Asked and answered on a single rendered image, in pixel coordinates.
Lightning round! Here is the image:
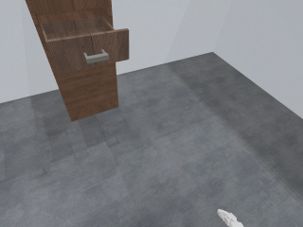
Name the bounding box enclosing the drawer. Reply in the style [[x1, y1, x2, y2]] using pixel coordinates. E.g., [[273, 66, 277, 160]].
[[40, 16, 130, 75]]

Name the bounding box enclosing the cabinet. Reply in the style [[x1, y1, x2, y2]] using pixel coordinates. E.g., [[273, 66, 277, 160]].
[[25, 0, 119, 122]]

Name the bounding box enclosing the handle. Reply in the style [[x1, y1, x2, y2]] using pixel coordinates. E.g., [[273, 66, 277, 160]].
[[83, 49, 109, 63]]

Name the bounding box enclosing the right robot hand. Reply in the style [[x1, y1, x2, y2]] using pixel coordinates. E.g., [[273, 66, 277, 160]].
[[217, 209, 244, 227]]

